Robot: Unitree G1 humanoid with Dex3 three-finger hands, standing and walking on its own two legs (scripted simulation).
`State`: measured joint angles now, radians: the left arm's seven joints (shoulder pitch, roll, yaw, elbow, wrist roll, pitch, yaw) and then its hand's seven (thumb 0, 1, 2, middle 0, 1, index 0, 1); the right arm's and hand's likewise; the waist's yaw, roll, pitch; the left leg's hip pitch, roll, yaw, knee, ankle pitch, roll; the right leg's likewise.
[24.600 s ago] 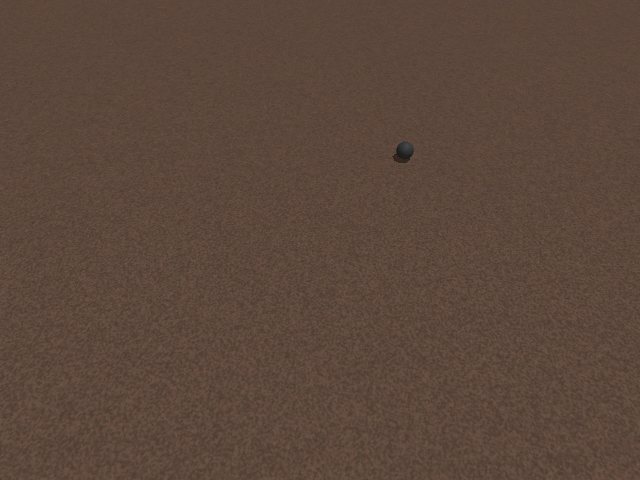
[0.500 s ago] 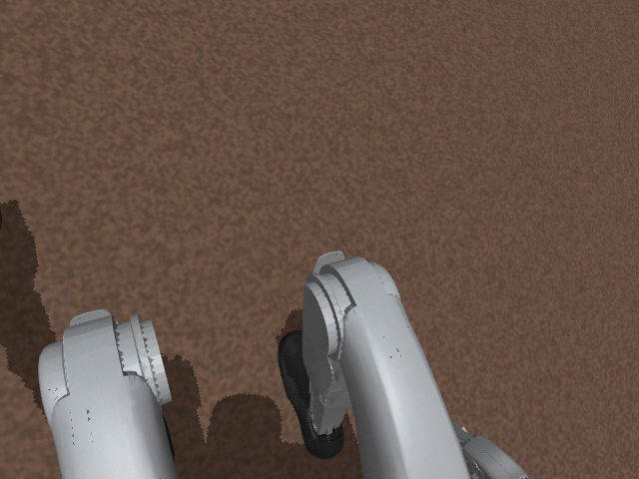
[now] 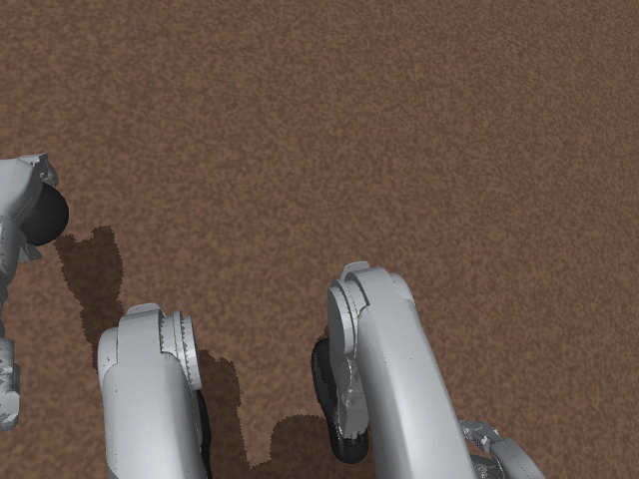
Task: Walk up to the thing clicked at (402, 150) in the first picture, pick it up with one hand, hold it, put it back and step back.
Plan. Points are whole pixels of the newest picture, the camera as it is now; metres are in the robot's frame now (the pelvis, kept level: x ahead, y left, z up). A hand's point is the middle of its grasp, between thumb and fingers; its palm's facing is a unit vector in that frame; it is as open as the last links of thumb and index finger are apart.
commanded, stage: lift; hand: left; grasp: from above
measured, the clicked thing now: (29, 213) +0.46 +0.28 -0.18
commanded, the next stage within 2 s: hold in 1.72 s
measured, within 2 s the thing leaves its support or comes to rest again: neither
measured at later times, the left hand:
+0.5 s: hand out of the picture +0.42 +0.30 -0.07, palm faces -0.46 -0.04 -0.89, open 10.8 cm
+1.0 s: hand out of the picture +0.36 +0.28 +0.13, palm faces -0.42 -0.10 -0.90, open 10.8 cm
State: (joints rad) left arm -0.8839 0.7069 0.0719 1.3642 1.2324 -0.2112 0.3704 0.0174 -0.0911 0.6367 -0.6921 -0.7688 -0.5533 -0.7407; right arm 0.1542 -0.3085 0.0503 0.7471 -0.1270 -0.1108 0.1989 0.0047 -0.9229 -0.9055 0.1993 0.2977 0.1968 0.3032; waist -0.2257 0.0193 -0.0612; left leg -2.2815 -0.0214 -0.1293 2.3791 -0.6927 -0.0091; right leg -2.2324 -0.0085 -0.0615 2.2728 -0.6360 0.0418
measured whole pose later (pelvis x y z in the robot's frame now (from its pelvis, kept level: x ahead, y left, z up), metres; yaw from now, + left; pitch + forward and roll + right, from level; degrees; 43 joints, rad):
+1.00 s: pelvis +0.01 +0.01 +0.22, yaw +4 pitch +27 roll -4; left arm -0.40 0.49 -0.10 0.72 1.01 -0.01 0.12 0.00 -0.09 0.70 -0.65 -0.81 -0.52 -0.76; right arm 0.17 -0.25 -0.02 0.68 0.03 0.02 0.00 0.01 -0.92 -0.91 0.20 0.30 0.20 0.30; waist -0.09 0.05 -0.19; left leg -1.53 0.01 -0.05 1.67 -0.61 0.01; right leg -1.51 -0.01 -0.02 1.60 -0.56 0.04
